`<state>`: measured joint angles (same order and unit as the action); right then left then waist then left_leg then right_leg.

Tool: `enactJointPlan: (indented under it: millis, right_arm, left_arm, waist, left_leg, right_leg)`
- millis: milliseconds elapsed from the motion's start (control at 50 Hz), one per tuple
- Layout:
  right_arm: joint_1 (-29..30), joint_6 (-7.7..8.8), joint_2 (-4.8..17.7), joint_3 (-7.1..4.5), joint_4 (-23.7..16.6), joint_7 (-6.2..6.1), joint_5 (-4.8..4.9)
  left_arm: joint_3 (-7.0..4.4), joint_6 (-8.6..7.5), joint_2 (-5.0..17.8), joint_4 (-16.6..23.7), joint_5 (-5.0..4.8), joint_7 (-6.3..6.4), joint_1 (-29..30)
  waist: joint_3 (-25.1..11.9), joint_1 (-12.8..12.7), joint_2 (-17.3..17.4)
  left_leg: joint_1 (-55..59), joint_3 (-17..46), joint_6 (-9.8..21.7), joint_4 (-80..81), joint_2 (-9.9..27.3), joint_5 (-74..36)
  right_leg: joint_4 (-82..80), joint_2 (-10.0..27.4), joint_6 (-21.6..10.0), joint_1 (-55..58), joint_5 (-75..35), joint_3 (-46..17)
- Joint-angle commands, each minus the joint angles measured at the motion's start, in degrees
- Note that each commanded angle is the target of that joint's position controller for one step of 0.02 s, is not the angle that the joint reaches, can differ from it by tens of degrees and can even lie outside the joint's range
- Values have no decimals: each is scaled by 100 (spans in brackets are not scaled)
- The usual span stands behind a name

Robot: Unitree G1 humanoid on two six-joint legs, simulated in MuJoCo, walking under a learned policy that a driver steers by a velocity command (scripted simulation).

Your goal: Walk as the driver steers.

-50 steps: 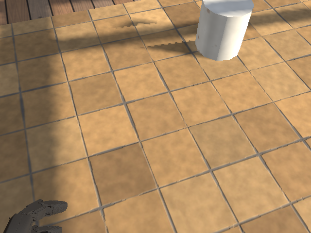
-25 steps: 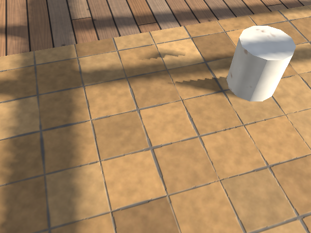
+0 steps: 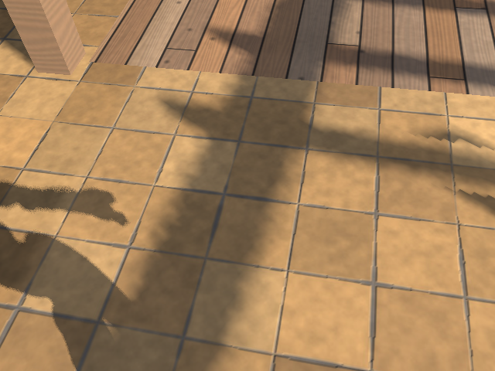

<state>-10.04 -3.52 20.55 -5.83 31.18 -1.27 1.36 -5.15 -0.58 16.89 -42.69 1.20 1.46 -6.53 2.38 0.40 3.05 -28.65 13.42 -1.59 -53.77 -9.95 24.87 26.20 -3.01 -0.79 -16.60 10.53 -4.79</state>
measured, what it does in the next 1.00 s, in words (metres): steps on the spot, turning right: left foot, then right foot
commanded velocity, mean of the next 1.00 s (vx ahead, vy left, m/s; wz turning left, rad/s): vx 0.00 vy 0.00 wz -0.25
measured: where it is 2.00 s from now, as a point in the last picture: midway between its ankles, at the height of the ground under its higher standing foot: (346, 362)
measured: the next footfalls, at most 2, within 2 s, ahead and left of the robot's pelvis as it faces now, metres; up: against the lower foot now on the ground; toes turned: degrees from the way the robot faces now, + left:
left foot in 0.34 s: +0.01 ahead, +0.14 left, +0.00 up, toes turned +6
right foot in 0.76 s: +0.03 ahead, -0.11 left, +0.00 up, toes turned -13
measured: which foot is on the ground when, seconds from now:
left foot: up 0.00-0.32, down 0.34-0.76, up 0.78-1.00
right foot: down 0.00-0.34, up 0.36-0.74, down 0.76-1.00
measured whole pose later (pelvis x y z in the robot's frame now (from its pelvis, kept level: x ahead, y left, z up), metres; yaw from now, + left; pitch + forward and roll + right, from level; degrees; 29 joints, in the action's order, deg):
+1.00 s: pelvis +0.01 -0.03 +0.01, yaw -20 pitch +3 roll +3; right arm -2.5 -0.1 18.3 -5.5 37.9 -1.8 -0.5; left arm -4.5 1.8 18.6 -34.8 -1.2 1.8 -12.6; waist 3.8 -0.9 1.5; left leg -32.8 5.6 -4.0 -61.0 -1.8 19.5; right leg 26.2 -3.7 -4.4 -17.2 11.4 -6.3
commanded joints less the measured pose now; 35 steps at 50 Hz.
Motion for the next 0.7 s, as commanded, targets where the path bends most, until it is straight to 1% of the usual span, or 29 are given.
enactJointPlan:
  millis: [20, 40, 80, 120, 140, 180, 200, 240, 260, 280, 300, 320, 340, 360, 380, 400, 420, 440, 460, 480, 500, 520, 560, 580, 600, 620, 640, 660, 700]
  right_arm:
    - [-465, 23, 648, -211, -137, -4, -74]
    - [-421, 27, 532, -154, -159, 5, -53]
    - [-147, 78, 372, -61, -261, -22, 0]
    - [43, 107, 299, -7, -302, -54, -12]
    - [72, 115, 259, 21, -298, -59, -33]
    - [82, 127, 138, 96, -269, -45, -78]
    - [94, 131, 92, 128, -255, -33, -85]
    - [82, 132, 121, 139, -193, -9, -63]
    - [41, 130, 130, 136, -145, 4, -56]
    - [-66, 131, 95, 139, -68, 20, -58]
    - [-248, 141, 33, 148, 50, 41, -69]
    - [-326, 150, 60, 147, 114, 50, -96]
    - [-364, 140, 290, 120, 70, 29, -136]
    - [-291, 90, 585, 102, 4, -36, -250]
    - [-96, 163, 81, 226, 96, 22, -390]
    - [258, 245, -35, 254, 30, 65, -402]
    - [288, 280, 170, 159, 99, 36, -362]
    - [168, 297, 412, 79, 126, -4, -317]
    - [88, 307, 547, 19, 167, -48, -291]
    - [-25, 296, 516, 18, 179, -86, -298]
    - [-30, 290, 396, 37, 189, -114, -286]
    - [84, 295, 292, 53, 184, -132, -261]
    - [377, 301, 206, 48, 176, -152, -235]
    - [473, 296, 193, 36, 181, -154, -238]
    - [539, 287, 203, 16, 186, -152, -239]
    - [567, 276, 246, -13, 197, -145, -231]
    - [546, 265, 322, -50, 219, -132, -217]
    - [506, 256, 405, -88, 254, -114, -192]
    - [491, 268, 517, -143, 301, -69, -102]
  left_arm:
    - [-35, -6, 507, 612, -84, 131, 551]
    - [-7, 27, 526, 589, -71, 145, 437]
    - [-1, 83, 588, 518, -32, 134, 131]
    - [-17, 108, 680, 463, -26, 109, -111]
    - [-32, 110, 734, 447, -37, 92, -149]
    - [-56, 118, 825, 442, -76, 51, -59]
    - [-67, 128, 867, 433, -96, 29, -20]
    - [-74, 149, 905, 363, -143, -5, -100]
    - [-65, 156, 901, 316, -173, -13, -169]
    - [-51, 164, 891, 272, -215, -15, -184]
    - [-30, 170, 861, 229, -269, -10, -175]
    - [12, 144, 750, 125, -316, -8, -363]
    - [83, 81, 551, 65, -218, -38, -611]
    - [272, -42, 55, 143, 74, -152, -797]
    - [264, -59, 134, 170, -47, -143, -448]
    - [191, -30, 444, 140, -146, -133, -288]
    - [131, -2, 589, 169, -192, -115, -86]
    - [71, 61, 742, 149, -206, -84, -64]
    - [11, 125, 869, 186, -209, -76, -147]
    - [-38, 174, 884, 186, -267, -86, -281]
    - [-72, 229, 826, 167, -325, -85, -434]
    - [-81, 285, 731, 173, -346, -66, -496]
    - [-56, 369, 560, 246, -310, -43, -454]
    - [-36, 391, 496, 307, -293, -61, -426]
    - [-10, 398, 432, 384, -286, -100, -392]
    - [17, 395, 377, 478, -283, -149, -340]
    - [30, 387, 368, 581, -281, -201, -292]
    - [17, 384, 414, 661, -282, -247, -307]
    - [-36, 413, 525, 777, -292, -320, -428]
  waist:
    - [-364, 127, -831]
    - [-308, 80, -775]
    - [-327, -117, -924]
    - [-456, -266, -1106]
    - [-535, -281, -1159]
    - [-654, -253, -1260]
    - [-673, -252, -1335]
    - [-696, -286, -1443]
    - [-707, -283, -1439]
    - [-702, -209, -1390]
    - [-671, -83, -1333]
    - [-640, -34, -1209]
    - [-876, -124, -698]
    - [-1101, -382, 822]
    - [-1039, -135, 985]
    - [-653, -164, 637]
    - [-467, -86, 700]
    - [-344, 37, 845]
    - [-291, 101, 996]
    - [-284, 112, 902]
    - [-278, 82, 716]
    - [-234, 27, 582]
    - [-158, -37, 451]
    - [-199, -45, 403]
    - [-278, -36, 382]
    - [-368, -4, 387]
    - [-468, 36, 404]
    - [-560, 47, 430]
    - [-652, 1, 498]
  left_leg:
    - [-724, -349, -257, -1867, 508, -113]
    - [-746, -556, -306, -2030, 552, -135]
    - [-853, -787, -393, -1690, 652, -178]
    - [-845, -781, -470, -1159, 741, -100]
    - [-719, -793, -484, -852, 800, -44]
    - [-167, -958, -460, -110, 931, 44]
    - [164, -1072, -427, 277, 971, 68]
    - [620, -1249, -363, 951, 960, -2]
    - [806, -1291, -306, 1354, 938, -127]
    - [1075, -1345, -212, 1940, 908, -443]
    - [1490, -1446, -72, 2774, 845, -1048]
    - [1994, -1387, 112, 3530, 840, -1692]
    - [2803, -700, 317, 3502, 1385, -2454]
    - [3475, 335, 782, 3078, 2524, -4341]
    - [2389, 307, 1366, 3311, 2827, -3438]
    - [2111, -41, 1251, 3383, 2422, -2721]
    - [2165, -256, 1055, 3322, 2200, -2464]
    - [2199, -295, 1056, 3319, 2252, -2669]
    - [2212, -139, 1242, 3310, 2535, -3202]
    - [2227, -60, 1448, 3313, 2783, -3693]
    - [2255, -119, 1571, 3334, 2929, -3900]
    - [2262, -278, 1585, 3382, 2947, -3838]
    - [2264, -651, 1494, 3462, 2832, -3530]
    - [2276, -850, 1455, 3449, 2769, -3463]
    - [2295, -1046, 1421, 3400, 2722, -3456]
    - [2320, -1202, 1401, 3338, 2722, -3534]
    - [2366, -1294, 1393, 3276, 2779, -3693]
    - [2422, -1358, 1373, 3193, 2847, -3832]
    - [2474, -1483, 1252, 2981, 2971, -3843]
  right_leg:
    - [-848, 1582, -991, 641, -582, -1268]
    - [-859, 1540, -1062, 614, -962, -1064]
    - [-835, 1445, -1170, 930, -1372, -796]
    - [-738, 1518, -1270, 1350, -1670, -763]
    - [-694, 1573, -1302, 1459, -1791, -742]
    - [-641, 1603, -1298, 1346, -1934, -579]
    - [-643, 1616, -1298, 1199, -1982, -506]
    - [-586, 1679, -1319, 1087, -2087, -507]
    - [-506, 1711, -1311, 1097, -2121, -538]
    - [-379, 1699, -1258, 1057, -2148, -521]
    - [-222, 1633, -1147, 906, -2168, -446]
    - [-92, 1507, -894, 638, -1909, -352]
    - [274, 1271, -436, 92, -1039, -128]
    - [907, 718, 37, -804, 1096, 353]
    - [794, 706, 259, -515, 1848, 352]
    - [868, 717, 337, -306, 1399, 377]
    - [898, 555, 356, -553, 881, 510]
    - [1214, 493, 387, -755, 953, 540]
    - [1976, 507, 425, -1015, 1570, 487]
    - [2862, 506, 455, -1289, 2133, 422]
    - [3520, 539, 496, -1523, 2299, 334]
    - [3785, 608, 536, -1712, 2225, 271]
    - [3667, 751, 629, -1855, 1818, 318]
    - [3437, 795, 660, -1768, 1631, 404]
    - [3123, 826, 664, -1604, 1488, 498]
    - [2783, 840, 636, -1412, 1399, 591]
    - [2483, 833, 584, -1232, 1326, 686]
    - [2240, 796, 518, -1069, 1282, 789]
    - [1759, 706, 344, -781, 1130, 971]
Velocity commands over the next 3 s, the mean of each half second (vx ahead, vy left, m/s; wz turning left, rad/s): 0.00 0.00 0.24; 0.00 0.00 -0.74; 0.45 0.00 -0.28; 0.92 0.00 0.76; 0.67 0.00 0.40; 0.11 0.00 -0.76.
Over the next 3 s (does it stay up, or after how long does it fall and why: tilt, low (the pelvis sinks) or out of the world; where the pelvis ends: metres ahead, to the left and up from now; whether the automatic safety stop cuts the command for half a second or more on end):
stays up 1.11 -0.09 -0.01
